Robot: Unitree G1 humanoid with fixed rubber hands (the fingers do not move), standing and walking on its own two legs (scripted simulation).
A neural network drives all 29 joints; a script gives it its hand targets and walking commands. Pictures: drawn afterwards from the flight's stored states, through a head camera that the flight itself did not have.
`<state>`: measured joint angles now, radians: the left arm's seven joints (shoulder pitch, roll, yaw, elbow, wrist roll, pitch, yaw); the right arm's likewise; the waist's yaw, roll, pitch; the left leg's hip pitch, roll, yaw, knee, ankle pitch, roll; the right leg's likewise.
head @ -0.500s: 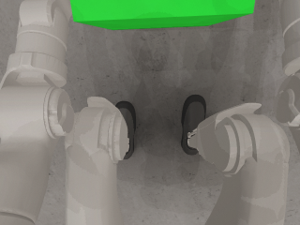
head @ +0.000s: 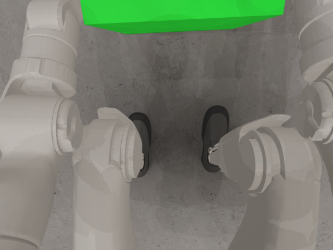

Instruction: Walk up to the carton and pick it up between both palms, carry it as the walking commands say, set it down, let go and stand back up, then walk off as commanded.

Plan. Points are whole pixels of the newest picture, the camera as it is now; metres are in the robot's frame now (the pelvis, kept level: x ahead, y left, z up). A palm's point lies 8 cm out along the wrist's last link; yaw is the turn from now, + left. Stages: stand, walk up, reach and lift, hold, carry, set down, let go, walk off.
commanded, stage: reach and lift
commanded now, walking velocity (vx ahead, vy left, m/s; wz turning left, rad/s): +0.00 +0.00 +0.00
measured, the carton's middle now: out of the picture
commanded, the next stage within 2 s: none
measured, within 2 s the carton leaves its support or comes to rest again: leaves its support in 0.72 s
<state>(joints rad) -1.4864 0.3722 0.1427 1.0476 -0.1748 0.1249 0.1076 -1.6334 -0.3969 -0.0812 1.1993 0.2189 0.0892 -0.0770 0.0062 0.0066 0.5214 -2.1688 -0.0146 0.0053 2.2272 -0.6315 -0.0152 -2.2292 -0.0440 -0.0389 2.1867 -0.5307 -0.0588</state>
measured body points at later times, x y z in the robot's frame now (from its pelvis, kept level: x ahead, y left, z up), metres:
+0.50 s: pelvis +0.00 +0.00 +0.00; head +0.38 -0.01 +0.22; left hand +0.56 +0.18 -0.20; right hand +0.58 -0.17 -0.19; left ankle +0.11 +0.12 -0.34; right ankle +0.13 -0.11 -0.34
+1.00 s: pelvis -0.01 +0.00 +0.01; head +0.35 -0.01 +0.26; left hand +0.57 +0.17 -0.13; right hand +0.59 -0.18 -0.12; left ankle +0.11 +0.12 -0.34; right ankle +0.13 -0.11 -0.34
